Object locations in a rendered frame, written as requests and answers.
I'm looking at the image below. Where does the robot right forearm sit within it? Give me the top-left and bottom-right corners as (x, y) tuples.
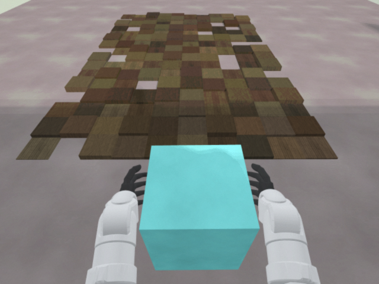
(258, 189), (320, 284)

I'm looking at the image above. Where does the carton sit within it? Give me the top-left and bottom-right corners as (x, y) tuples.
(139, 145), (260, 270)

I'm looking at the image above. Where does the robot left hand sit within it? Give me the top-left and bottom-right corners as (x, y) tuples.
(120, 164), (147, 205)

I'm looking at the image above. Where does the robot right hand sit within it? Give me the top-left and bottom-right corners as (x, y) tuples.
(247, 163), (274, 206)

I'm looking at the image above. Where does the robot left forearm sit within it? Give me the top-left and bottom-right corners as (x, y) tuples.
(85, 191), (139, 284)

